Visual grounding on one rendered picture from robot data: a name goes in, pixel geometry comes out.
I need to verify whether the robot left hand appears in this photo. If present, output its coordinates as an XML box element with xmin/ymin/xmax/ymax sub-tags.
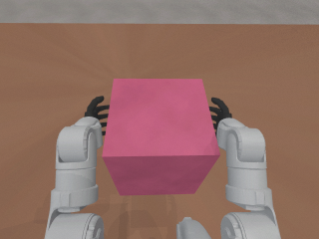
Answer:
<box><xmin>84</xmin><ymin>96</ymin><xmax>110</xmax><ymax>135</ymax></box>

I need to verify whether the robot right hand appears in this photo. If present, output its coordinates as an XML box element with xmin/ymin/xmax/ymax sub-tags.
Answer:
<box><xmin>209</xmin><ymin>97</ymin><xmax>232</xmax><ymax>137</ymax></box>

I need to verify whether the right robot upper arm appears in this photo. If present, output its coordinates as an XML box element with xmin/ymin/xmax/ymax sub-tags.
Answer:
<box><xmin>220</xmin><ymin>212</ymin><xmax>280</xmax><ymax>239</ymax></box>

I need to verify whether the carton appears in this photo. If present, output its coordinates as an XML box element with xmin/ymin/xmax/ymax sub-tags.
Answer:
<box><xmin>102</xmin><ymin>79</ymin><xmax>220</xmax><ymax>196</ymax></box>

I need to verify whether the right robot thigh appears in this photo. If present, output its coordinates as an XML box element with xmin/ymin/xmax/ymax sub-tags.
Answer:
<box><xmin>176</xmin><ymin>219</ymin><xmax>211</xmax><ymax>239</ymax></box>

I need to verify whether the robot right forearm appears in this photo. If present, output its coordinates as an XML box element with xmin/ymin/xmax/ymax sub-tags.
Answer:
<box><xmin>216</xmin><ymin>118</ymin><xmax>281</xmax><ymax>239</ymax></box>

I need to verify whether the robot left forearm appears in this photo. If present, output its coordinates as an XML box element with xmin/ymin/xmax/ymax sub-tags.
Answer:
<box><xmin>44</xmin><ymin>117</ymin><xmax>103</xmax><ymax>239</ymax></box>

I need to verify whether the left robot upper arm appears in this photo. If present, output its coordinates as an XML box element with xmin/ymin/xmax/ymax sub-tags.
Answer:
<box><xmin>46</xmin><ymin>213</ymin><xmax>105</xmax><ymax>239</ymax></box>

